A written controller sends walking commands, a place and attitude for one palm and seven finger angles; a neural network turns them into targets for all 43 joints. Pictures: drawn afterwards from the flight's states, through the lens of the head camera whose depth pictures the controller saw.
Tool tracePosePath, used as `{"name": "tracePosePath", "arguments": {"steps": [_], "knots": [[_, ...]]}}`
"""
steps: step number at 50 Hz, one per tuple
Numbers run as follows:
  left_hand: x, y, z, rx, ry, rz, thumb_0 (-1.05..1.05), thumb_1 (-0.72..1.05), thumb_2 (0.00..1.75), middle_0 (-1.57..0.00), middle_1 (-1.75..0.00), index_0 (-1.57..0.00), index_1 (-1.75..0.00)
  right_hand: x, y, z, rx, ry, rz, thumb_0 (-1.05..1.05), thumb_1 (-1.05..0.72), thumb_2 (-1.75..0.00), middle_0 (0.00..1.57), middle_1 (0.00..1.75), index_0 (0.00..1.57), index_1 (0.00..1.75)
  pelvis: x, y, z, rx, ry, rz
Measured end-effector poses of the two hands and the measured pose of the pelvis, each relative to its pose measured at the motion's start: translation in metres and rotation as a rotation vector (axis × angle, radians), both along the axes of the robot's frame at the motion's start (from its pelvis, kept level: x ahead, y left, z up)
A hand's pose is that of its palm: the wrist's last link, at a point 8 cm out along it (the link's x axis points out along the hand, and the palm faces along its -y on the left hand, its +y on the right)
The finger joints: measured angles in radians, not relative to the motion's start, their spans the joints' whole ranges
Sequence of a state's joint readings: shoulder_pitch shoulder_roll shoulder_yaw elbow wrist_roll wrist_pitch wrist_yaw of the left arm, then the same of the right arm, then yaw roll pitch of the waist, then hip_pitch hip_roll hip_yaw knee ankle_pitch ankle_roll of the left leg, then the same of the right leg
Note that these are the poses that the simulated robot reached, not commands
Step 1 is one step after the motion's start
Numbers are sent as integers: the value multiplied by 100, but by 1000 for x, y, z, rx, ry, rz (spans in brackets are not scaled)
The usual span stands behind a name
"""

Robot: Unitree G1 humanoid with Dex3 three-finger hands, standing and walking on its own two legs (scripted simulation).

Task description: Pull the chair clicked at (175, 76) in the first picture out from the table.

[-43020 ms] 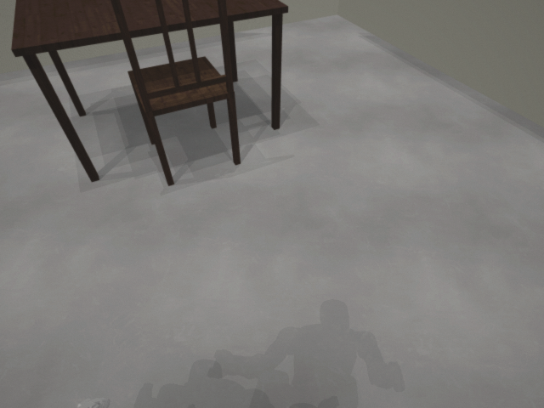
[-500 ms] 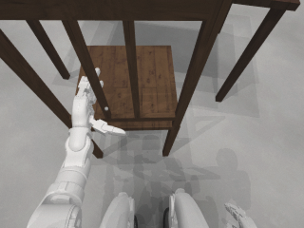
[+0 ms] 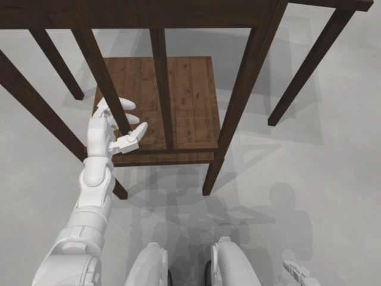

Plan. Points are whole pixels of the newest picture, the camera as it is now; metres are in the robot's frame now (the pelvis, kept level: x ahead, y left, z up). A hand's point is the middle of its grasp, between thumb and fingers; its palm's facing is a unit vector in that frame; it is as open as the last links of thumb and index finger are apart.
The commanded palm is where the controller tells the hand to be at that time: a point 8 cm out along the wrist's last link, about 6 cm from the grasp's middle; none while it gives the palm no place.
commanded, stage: hook a spindle and tug to test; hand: left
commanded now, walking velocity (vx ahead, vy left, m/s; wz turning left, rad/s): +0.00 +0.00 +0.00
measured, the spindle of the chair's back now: (116, 108) +0.46 +0.14 +0.06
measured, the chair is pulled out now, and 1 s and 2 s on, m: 0.27 0.32 0.43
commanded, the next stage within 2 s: step backward, pulling the chair out in 0.72 s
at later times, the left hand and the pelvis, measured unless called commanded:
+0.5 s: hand (132, 140) +0.40 +0.12 +0.02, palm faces +0.02 -1.00 -0.01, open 5.3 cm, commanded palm +0.36 +0.16 +0.02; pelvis +0.02 +0.00 +0.01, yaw -1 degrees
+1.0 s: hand (133, 148) +0.38 +0.11 +0.03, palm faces -0.02 -0.99 -0.14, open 5.4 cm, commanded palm +0.35 +0.16 +0.03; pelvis +0.03 +0.00 +0.07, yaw +1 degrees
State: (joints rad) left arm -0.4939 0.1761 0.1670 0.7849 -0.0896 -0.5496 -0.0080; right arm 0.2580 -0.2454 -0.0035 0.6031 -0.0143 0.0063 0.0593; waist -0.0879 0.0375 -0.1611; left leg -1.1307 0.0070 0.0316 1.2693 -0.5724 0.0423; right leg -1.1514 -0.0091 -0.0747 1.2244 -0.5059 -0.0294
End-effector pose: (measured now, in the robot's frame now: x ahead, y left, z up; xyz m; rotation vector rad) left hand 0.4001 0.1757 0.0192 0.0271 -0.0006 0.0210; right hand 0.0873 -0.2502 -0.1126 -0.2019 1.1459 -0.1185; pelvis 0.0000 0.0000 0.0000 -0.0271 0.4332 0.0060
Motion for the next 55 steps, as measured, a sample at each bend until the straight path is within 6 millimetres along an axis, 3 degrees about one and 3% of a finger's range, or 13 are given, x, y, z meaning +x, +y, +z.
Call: {"name": "tracePosePath", "arguments": {"steps": [8,18,28,42,45,51,55], "knots": [[1,0,0,-3,0,-3,1,74,83,-45,-141,-45,-142,4,2,2,4,6,2,0,-90,-90,20,30,20,30,4,1,2,0,4,-1],[-4,-3,1,-16,15,3,2,77,80,-42,-141,-41,-144,17,7,6,23,-15,-1,0,-90,-90,20,30,20,30,12,3,5,1,3,-8],[-23,-7,1,-16,20,-9,2,77,78,-40,-140,-40,-144,38,10,10,37,-45,18,0,-90,-90,20,30,20,30,21,1,9,2,-1,-7],[-43,-11,1,-4,10,-14,1,75,80,-42,-140,-41,-144,67,10,7,37,-108,67,0,-90,-90,20,30,20,30,19,-5,6,7,-12,9],[-41,-11,10,57,103,-17,2,74,82,-42,-135,-40,-145,64,11,20,32,-78,-6,0,-90,-90,20,30,20,30,16,-6,22,17,-89,14],[-40,-14,30,96,377,-4,6,75,82,-34,-120,-43,-145,48,16,74,12,-38,-112,0,-90,-90,20,30,20,30,31,-1,77,25,-180,1],[-40,-16,35,99,454,-23,7,75,81,-32,-114,-46,-145,36,9,98,-45,-7,-134,0,-90,-90,20,30,20,30,37,3,97,16,-215,-9]]}}
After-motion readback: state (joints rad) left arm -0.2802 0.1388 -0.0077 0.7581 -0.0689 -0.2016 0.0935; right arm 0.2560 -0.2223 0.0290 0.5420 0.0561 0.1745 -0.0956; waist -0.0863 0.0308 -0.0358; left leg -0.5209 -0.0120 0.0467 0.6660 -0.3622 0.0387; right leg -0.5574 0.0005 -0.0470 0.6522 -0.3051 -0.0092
